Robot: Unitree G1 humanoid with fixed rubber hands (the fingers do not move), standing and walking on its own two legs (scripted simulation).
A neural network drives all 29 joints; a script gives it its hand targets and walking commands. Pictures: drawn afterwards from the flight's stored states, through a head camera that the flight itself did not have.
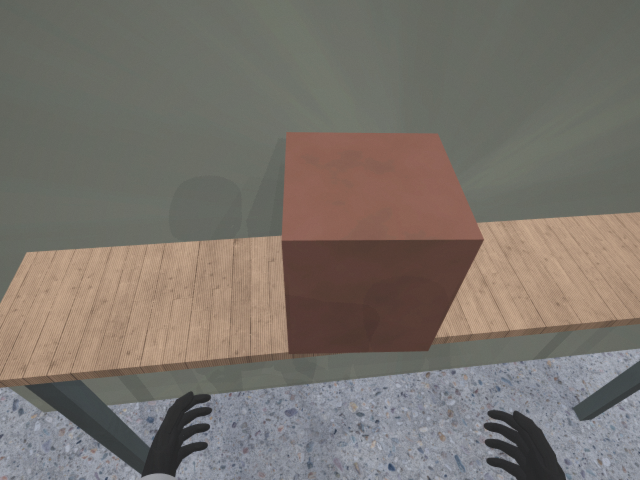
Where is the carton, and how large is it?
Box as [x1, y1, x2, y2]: [282, 132, 483, 353]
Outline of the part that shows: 286,132 282,219 282,255 289,353 427,350 483,240 437,133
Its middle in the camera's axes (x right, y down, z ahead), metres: +0.06 +0.02 +0.56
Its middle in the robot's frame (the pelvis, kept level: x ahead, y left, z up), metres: +0.41 -0.01 +0.06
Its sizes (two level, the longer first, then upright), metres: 0.210 0.200 0.250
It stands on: a table, 0.72 m high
